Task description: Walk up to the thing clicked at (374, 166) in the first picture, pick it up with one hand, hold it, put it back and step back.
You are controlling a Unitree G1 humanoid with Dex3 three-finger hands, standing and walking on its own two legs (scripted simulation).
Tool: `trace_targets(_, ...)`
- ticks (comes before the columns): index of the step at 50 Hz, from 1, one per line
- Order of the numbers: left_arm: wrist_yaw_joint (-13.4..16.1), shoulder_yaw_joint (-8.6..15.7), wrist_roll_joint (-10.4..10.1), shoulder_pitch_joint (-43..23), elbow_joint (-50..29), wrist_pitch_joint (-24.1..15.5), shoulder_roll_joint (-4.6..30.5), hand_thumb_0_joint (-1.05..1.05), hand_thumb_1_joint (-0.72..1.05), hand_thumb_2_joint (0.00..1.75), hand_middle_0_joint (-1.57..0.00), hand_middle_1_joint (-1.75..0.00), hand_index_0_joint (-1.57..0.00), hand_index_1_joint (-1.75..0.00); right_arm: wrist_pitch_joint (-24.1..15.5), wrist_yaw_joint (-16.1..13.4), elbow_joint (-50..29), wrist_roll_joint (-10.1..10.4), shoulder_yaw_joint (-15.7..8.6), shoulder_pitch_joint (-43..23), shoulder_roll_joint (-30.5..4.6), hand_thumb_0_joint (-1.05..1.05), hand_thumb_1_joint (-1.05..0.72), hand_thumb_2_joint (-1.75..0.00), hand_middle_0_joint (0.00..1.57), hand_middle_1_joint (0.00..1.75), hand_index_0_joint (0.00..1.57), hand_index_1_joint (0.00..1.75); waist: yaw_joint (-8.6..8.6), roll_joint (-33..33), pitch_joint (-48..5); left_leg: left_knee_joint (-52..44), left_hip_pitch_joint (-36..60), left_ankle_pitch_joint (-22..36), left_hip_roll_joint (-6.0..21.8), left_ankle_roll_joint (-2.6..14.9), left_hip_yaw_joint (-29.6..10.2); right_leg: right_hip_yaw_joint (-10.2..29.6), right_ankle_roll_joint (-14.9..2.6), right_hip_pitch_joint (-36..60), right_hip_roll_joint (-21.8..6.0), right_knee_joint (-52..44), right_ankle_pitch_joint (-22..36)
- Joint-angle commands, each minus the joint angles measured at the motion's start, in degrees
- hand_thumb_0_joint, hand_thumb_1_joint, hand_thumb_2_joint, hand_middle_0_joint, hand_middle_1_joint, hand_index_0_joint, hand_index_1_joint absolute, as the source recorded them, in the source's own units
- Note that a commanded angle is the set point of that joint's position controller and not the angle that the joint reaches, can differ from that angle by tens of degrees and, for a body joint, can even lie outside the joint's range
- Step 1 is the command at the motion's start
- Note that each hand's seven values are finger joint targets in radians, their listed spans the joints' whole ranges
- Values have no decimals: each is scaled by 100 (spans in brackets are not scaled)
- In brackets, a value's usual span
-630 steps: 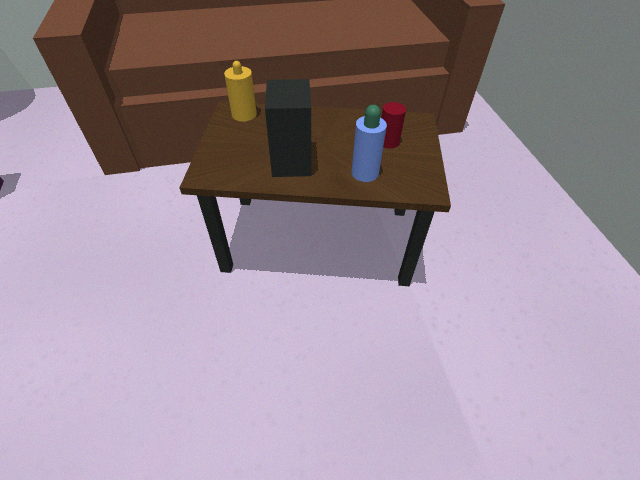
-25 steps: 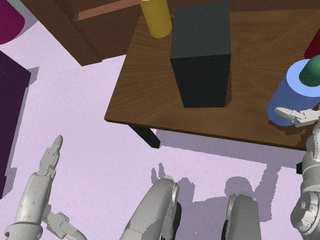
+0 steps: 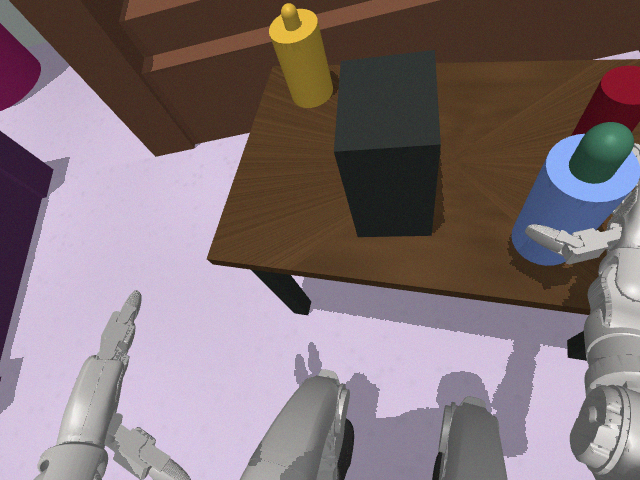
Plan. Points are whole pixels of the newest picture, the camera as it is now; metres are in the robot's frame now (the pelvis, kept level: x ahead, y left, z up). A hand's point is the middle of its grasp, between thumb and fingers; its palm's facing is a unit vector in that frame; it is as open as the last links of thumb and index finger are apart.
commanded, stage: settle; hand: right
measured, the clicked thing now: (571, 196) +0.47 -0.19 +0.00
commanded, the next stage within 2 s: lift in 0.26 s
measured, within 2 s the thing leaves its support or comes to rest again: neither
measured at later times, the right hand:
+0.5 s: hand (597, 183) +0.49 -0.21 +0.00, palm faces +0.22 +0.98 -0.02, open 11.6 cm
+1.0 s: hand (630, 191) +0.43 -0.21 +0.08, palm faces +0.23 +0.97 -0.02, open 11.5 cm
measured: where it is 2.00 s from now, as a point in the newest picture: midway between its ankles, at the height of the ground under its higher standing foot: outside the picture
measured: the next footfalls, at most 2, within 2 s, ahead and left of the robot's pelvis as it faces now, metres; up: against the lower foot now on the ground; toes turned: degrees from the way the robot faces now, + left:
none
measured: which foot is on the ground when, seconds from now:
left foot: down 0.00-1.00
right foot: down 0.00-1.00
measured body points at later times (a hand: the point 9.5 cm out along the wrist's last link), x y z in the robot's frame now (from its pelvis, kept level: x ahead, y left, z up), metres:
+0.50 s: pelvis +0.02 +0.00 +0.02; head +0.16 -0.06 +0.44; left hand +0.18 +0.26 +0.06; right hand +0.47 -0.26 +0.01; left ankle +0.05 +0.13 -0.59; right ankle +0.04 -0.12 -0.59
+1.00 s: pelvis +0.02 -0.01 +0.07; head +0.11 -0.04 +0.51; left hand +0.18 +0.26 +0.07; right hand +0.41 -0.26 +0.09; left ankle +0.05 +0.13 -0.59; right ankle +0.04 -0.12 -0.59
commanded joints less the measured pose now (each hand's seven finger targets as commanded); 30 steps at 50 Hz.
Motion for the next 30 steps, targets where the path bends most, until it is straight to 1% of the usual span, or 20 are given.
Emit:
trace_targets(1,98,607,-5,516,-685,-298,783,0,-53,4,-4,-5,-5,-4,-587,124,-1052,153,202,-2265,-782,0,7,-134,121,146,128,146,-25,-1486,-2513,-1066,1245,1106,-152,174,-129,-5,-84,2281,269,-1278,1082)
trace_targets(2,95,513,-48,462,-543,-313,701,0,-54,4,-4,-5,-5,-4,-549,151,-804,224,152,-1993,-679,0,5,-134,119,145,126,145,-97,-1318,-2191,-1091,1173,1044,-162,179,-97,24,-91,2074,279,-1358,1002)
trace_targets(4,170,748,-42,10,-1268,-398,1060,0,-54,4,-4,-4,-5,-4,-689,39,-1814,128,-362,-2688,-1821,0,3,-137,121,148,129,148,-247,-1581,-3250,-1078,1551,1241,-129,161,-170,36,-72,2645,240,-1332,1281)
trace_targets(5,177,813,-9,37,-1260,-379,1141,0,-55,4,-5,-5,-5,-5,-683,46,-1729,107,-278,-2678,-1704,0,4,-135,121,147,129,147,-175,-1518,-3448,-1026,1596,1354,-164,167,-75,49,-54,2884,249,-1359,1453)
trace_targets(7,121,586,10,538,-677,-355,779,0,-54,4,-5,-5,-5,-4,-637,170,-1350,238,212,-2409,-807,0,4,-138,120,148,128,148,-86,-1731,-2796,-1056,1314,1375,-171,189,-78,10,-55,2734,263,-1374,1512)
trace_targets(8,134,469,-53,563,-442,-362,657,0,-54,4,-5,-5,-5,-5,-587,203,-1001,288,185,-2148,-722,0,3,-137,119,147,127,147,-87,-1550,-2517,-1077,1224,1383,-182,191,-33,50,-57,2603,265,-1414,1563)
trace_targets(10,205,721,-35,-7,-1322,-426,1078,0,-55,5,-5,-5,-5,-5,-730,81,-2141,171,-364,-2910,-1915,0,4,-137,120,147,128,147,-219,-1674,-3708,-1061,1708,1706,-150,159,-114,49,-75,3103,249,-1301,1886)
trace_targets(11,206,741,4,91,-1169,-393,1104,0,-54,4,-5,-5,-5,-5,-704,92,-1972,144,-201,-2854,-1728,0,5,-137,121,148,128,149,-146,-1720,-3705,-1070,1713,1748,-169,165,-80,33,-61,3261,245,-1325,1985)
trace_targets(12,171,601,26,376,-777,-352,905,0,-54,4,-5,-5,-5,-5,-663,159,-1676,222,205,-2728,-1031,0,6,-138,121,149,129,149,-74,-1811,-3223,-1102,1535,1604,-171,187,-77,6,-48,3088,263,-1396,1829)
trace_targets(13,149,463,-13,574,-474,-345,709,0,-54,4,-5,-5,-5,-5,-616,206,-1360,301,289,-2437,-711,0,4,-139,119,149,127,149,-94,-1689,-2805,-1158,1394,1525,-172,186,-65,13,-57,2891,275,-1433,1731)
trace_targets(14,171,484,-52,532,-373,-347,725,0,-55,4,-5,-5,-5,-5,-564,200,-1071,292,95,-2122,-852,0,3,-140,118,149,127,149,-77,-1469,-2607,-1174,1337,1681,-184,164,-29,68,-80,2840,260,-1399,1965)
trace_targets(16,214,743,-12,-64,-1256,-387,1168,0,-55,4,-5,-4,-5,-4,-717,66,-2357,173,-352,-2989,-1946,0,2,-138,120,148,127,148,-260,-1831,-4073,-1084,1844,2110,-169,150,-81,53,-66,3627,231,-1308,2581)
trace_targets(19,135,408,-24,682,-200,-274,626,0,-53,4,-5,-6,-6,-5,-501,185,-994,297,417,-2155,-474,0,8,-137,121,148,129,148,-83,-1620,-2608,-1261,1473,1851,-188,154,-58,2,-79,3019,260,-1422,2229)
trace_targets(20,143,445,-64,615,-87,-274,625,0,-54,4,-5,-5,-6,-5,-458,169,-757,300,258,-1886,-548,0,9,-135,120,146,128,146,-57,-1301,-2344,-1289,1492,1976,-189,129,-46,35,-116,2733,271,-1392,2237)
trace_targets(22,193,778,-29,-268,-1255,-337,1198,0,-53,4,-5,-5,-6,-4,-665,-5,-2354,151,-505,-2903,-2120,0,9,-135,121,146,128,146,-368,-1642,-4185,-1201,2253,2413,-146,107,-134,13,-90,3573,250,-1322,2746)
trace_targets(24,126,618,26,615,-514,-226,893,0,-52,3,-4,-5,-6,-4,-566,112,-1991,228,337,-2453,-796,0,11,-134,121,146,128,146,-189,-1822,-3457,-1266,2000,2339,-167,136,-103,-44,-72,3524,254,-1408,2785)
trace_targets(25,101,431,-46,602,-381,-226,627,0,-53,3,-5,-5,-6,-4,-470,152,-1394,279,373,-2013,-479,0,9,-134,119,145,127,145,-232,-1613,-2987,-1326,1868,2277,-176,133,-65,-39,-71,3344,277,-1467,2730)
trace_targets(26,116,451,-87,612,-141,-214,588,0,-54,4,-5,-5,-5,-4,-385,140,-947,299,304,-1568,-407,0,11,-133,119,144,126,144,-206,-1397,-2545,-1380,1824,2257,-178,130,-48,-12,-87,3071,280,-1537,2654)
trace_targets(28,161,775,-60,-298,-1281,-248,1142,0,-53,3,-4,-5,-6,-4,-574,-44,-2724,141,-318,-2689,-1846,0,8,-132,120,144,127,144,-477,-1681,-4125,-1339,2483,2535,-150,122,-99,-3,-64,3822,254,-1579,2976)
trace_targets(30,106,655,4,682,-215,-118,817,0,-53,4,-4,-5,-5,-4,-469,13,-2303,236,311,-2190,-725,0,11,-132,120,144,127,144,-380,-1828,-3256,-1421,2112,2304,-174,141,-83,-73,-40,3736,255,-1663,2881)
